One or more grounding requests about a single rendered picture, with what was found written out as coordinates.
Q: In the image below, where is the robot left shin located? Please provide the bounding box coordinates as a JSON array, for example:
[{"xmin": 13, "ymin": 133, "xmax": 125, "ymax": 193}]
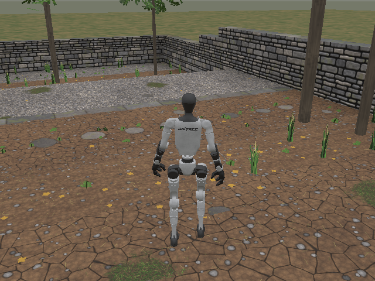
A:
[{"xmin": 169, "ymin": 199, "xmax": 178, "ymax": 238}]

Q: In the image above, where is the robot right upper arm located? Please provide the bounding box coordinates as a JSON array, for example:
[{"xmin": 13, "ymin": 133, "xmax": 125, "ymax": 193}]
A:
[{"xmin": 200, "ymin": 119, "xmax": 216, "ymax": 152}]

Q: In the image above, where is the robot left hand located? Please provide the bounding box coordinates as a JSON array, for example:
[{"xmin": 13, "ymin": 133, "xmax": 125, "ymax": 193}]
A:
[{"xmin": 152, "ymin": 163, "xmax": 166, "ymax": 177}]

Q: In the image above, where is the robot left forearm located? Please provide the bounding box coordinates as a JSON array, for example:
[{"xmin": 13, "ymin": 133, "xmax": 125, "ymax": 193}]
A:
[{"xmin": 154, "ymin": 140, "xmax": 165, "ymax": 165}]

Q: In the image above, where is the robot left upper arm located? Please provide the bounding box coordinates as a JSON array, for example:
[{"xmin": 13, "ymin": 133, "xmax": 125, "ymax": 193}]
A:
[{"xmin": 159, "ymin": 118, "xmax": 176, "ymax": 149}]

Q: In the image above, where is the humanoid robot head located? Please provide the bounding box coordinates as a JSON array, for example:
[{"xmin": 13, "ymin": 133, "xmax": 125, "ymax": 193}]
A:
[{"xmin": 178, "ymin": 93, "xmax": 198, "ymax": 122}]

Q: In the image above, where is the robot right forearm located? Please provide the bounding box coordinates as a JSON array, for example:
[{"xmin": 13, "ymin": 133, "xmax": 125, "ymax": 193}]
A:
[{"xmin": 210, "ymin": 143, "xmax": 223, "ymax": 172}]

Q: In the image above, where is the robot right hand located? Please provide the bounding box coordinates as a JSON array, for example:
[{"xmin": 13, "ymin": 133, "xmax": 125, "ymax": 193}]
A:
[{"xmin": 211, "ymin": 170, "xmax": 225, "ymax": 186}]

